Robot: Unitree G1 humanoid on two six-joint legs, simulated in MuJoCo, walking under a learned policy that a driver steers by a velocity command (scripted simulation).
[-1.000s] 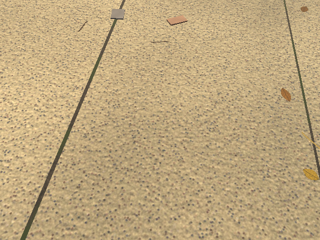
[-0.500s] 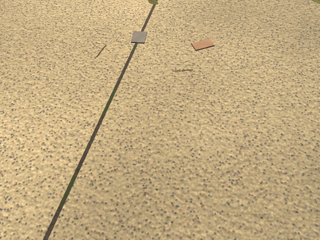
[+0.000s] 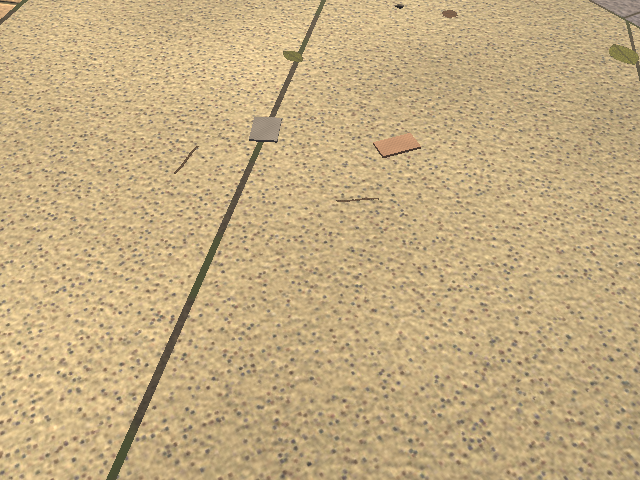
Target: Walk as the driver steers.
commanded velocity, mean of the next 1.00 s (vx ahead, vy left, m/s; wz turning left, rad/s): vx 0.01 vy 0.00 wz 0.00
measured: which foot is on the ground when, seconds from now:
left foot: down 0.00-1.00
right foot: down 0.00-1.00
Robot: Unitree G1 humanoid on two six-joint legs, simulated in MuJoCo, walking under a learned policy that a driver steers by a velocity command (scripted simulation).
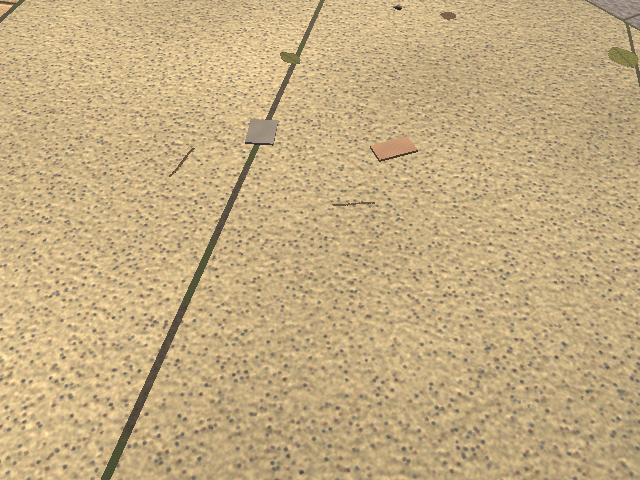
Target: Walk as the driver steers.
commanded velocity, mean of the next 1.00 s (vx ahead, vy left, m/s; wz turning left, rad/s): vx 0.04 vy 0.00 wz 0.00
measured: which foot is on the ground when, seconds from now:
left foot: down 0.00-1.00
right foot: down 0.00-1.00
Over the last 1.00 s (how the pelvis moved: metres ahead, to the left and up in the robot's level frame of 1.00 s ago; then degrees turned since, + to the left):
0.02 -0.02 0.00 1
